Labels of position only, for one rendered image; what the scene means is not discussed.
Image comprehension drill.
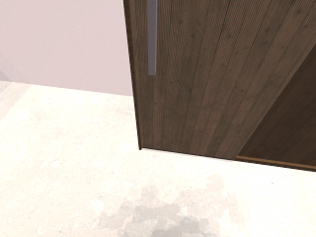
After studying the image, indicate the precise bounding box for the handle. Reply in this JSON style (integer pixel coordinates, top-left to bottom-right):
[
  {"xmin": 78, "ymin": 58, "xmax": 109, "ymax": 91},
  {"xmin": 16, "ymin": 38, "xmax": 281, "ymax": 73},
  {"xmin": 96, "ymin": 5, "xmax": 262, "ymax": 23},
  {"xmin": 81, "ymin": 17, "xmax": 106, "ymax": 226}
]
[{"xmin": 147, "ymin": 0, "xmax": 158, "ymax": 76}]

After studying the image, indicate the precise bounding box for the wardrobe door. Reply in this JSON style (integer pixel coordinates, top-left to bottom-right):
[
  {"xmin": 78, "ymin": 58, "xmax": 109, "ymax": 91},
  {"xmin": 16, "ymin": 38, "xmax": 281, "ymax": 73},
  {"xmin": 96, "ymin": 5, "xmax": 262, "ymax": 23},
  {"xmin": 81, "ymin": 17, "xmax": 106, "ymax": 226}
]
[
  {"xmin": 238, "ymin": 43, "xmax": 316, "ymax": 166},
  {"xmin": 129, "ymin": 0, "xmax": 316, "ymax": 160}
]

